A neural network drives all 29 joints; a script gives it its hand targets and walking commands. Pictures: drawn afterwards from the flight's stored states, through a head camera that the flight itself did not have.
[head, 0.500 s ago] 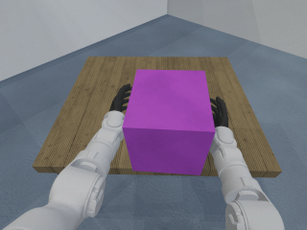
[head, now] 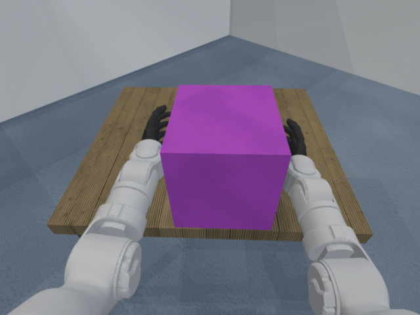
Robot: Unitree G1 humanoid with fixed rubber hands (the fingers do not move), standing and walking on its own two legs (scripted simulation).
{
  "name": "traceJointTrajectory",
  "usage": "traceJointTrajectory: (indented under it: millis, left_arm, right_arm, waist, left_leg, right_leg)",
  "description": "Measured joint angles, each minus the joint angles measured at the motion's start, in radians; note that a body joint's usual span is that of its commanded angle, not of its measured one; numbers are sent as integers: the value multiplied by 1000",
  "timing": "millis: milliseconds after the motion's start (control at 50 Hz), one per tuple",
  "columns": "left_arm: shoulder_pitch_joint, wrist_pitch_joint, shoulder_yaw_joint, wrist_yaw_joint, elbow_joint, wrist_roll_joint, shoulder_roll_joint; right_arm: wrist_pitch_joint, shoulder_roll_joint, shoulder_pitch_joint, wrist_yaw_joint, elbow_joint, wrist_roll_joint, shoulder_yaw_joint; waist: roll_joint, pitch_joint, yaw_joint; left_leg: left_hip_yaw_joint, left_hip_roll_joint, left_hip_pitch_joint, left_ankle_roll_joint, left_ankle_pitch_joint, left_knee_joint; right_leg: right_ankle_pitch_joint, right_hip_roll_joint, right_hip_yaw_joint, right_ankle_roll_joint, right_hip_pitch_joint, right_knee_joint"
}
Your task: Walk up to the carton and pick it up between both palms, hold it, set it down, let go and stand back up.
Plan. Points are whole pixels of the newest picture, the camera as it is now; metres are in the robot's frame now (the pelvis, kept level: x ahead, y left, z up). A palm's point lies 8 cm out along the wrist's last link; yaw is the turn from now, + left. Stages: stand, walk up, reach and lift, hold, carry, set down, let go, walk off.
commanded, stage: reach and lift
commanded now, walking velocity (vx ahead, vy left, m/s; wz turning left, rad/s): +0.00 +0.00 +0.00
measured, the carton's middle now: (223, 155) +0.40 -0.01 +0.12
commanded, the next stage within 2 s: hold in 0.96 s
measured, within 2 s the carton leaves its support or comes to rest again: neither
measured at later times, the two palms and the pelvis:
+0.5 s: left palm (143, 139) +0.39 +0.14 +0.16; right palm (291, 152) +0.38 -0.14 +0.14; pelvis +0.00 +0.00 +0.00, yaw +0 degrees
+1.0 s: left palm (142, 137) +0.39 +0.14 +0.17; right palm (293, 148) +0.38 -0.15 +0.15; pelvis +0.00 +0.00 +0.00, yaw +0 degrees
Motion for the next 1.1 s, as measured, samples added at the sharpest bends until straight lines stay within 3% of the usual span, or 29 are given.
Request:
traceJointTrajectory:
  millis: [300, 1100]
  left_arm:
    - [31, 99, 74, -27, -101, 0, -1]
    - [29, 235, 72, -20, -237, 0, 6]
  right_arm:
    - [87, 17, -15, -36, -53, 22, 25]
    - [179, 12, -25, -50, -145, 48, 26]
  waist:
    - [-1, 20, 0]
    - [-1, 33, 0]
  left_leg:
    - [0, 0, 46, -1, 6, -13]
    - [0, 0, 60, -4, 7, -18]
  right_leg:
    - [0, 0, 0, -3, 40, -1]
    - [0, 0, 0, -6, 54, -6]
